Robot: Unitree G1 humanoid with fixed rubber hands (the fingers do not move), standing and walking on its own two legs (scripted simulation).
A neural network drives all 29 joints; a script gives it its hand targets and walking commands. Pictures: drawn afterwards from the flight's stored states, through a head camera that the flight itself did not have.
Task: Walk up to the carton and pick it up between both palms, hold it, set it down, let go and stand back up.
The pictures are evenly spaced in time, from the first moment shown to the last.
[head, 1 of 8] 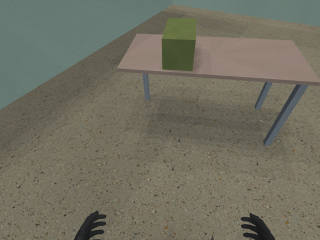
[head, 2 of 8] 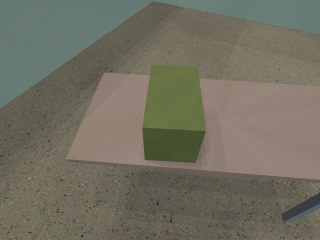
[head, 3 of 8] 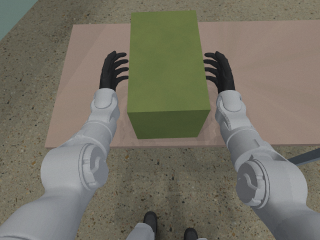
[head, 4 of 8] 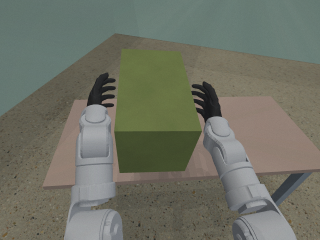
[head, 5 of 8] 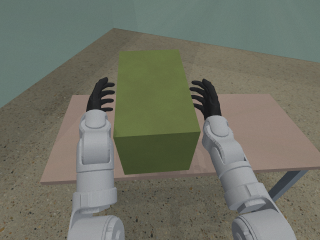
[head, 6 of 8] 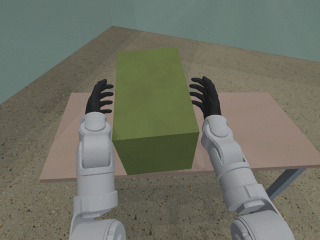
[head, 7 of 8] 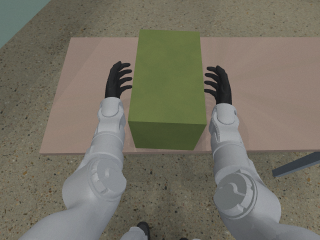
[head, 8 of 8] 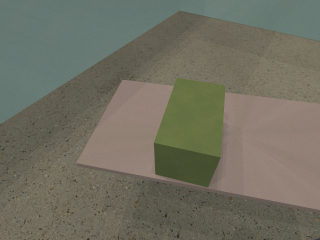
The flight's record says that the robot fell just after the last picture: no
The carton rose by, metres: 0.21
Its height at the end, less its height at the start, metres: +0.00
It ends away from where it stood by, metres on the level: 0.03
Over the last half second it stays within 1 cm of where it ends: yes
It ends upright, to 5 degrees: yes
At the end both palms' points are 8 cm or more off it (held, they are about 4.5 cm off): yes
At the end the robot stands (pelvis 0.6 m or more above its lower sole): yes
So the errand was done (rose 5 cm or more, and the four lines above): yes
